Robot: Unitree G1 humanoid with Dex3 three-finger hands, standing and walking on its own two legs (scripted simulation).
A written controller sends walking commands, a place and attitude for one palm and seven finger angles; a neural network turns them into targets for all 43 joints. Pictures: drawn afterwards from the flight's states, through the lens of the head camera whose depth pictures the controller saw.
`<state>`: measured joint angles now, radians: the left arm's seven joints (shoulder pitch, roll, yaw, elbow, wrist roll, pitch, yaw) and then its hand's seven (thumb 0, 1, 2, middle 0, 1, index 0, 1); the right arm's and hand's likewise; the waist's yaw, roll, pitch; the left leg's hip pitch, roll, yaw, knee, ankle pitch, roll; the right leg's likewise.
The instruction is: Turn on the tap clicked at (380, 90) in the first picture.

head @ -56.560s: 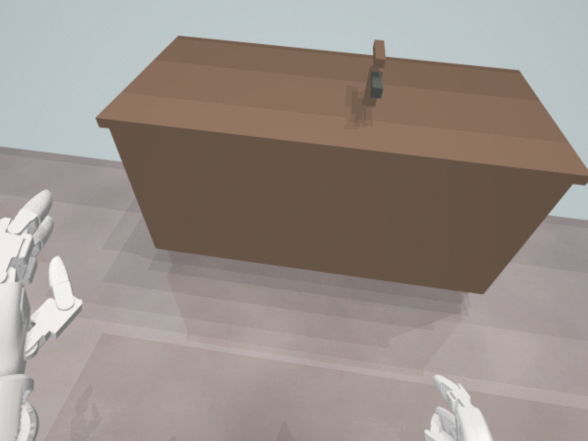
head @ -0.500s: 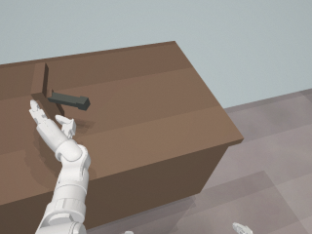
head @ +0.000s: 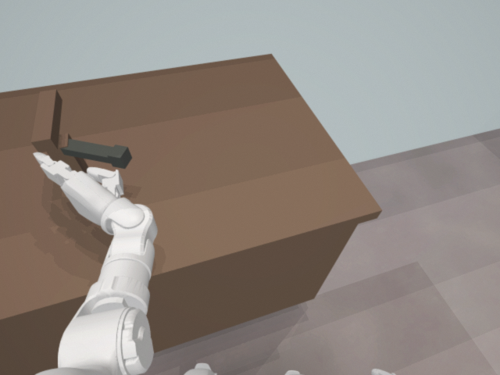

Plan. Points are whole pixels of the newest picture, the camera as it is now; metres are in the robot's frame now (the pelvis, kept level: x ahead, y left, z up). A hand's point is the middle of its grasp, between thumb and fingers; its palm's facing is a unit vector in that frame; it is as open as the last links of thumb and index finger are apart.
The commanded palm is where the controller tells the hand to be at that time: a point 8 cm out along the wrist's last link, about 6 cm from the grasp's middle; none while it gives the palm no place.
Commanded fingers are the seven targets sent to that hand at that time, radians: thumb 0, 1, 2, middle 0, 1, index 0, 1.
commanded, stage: push the lever round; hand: left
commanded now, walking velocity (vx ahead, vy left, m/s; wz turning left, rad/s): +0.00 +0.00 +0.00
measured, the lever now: (120, 156) +0.47 +0.23 +0.08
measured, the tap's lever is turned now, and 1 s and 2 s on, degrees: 59 59 59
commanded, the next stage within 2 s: none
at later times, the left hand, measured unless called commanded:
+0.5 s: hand (121, 170) +0.44 +0.22 +0.07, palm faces +0.87 -0.48 -0.08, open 8.5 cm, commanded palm +0.41 +0.22 +0.07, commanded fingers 0.00 0.90 0.90 -0.15 -0.15 -0.15 -0.15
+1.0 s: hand (122, 169) +0.44 +0.22 +0.07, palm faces +0.89 -0.45 -0.09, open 8.5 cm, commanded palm +0.43 +0.22 +0.07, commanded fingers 0.00 0.90 0.90 -0.15 -0.15 -0.15 -0.15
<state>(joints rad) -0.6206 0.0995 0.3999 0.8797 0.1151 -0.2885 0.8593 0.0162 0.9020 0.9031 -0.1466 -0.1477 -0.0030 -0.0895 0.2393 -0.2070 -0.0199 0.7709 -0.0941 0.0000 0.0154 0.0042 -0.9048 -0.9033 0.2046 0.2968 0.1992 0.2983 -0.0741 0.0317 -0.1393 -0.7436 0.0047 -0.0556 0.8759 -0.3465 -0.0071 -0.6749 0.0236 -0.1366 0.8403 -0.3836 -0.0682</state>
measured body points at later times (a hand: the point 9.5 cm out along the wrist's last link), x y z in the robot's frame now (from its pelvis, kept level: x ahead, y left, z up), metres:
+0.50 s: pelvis -0.01 -0.03 +0.00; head +0.05 -0.02 +0.44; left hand +0.39 +0.24 +0.08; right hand +0.05 -0.28 -0.13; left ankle +0.05 +0.12 -0.69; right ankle +0.02 -0.08 -0.69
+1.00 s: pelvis +0.00 -0.05 -0.01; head +0.07 -0.05 +0.44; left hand +0.39 +0.24 +0.08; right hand +0.06 -0.30 -0.14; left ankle +0.05 +0.12 -0.69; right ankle +0.02 -0.08 -0.69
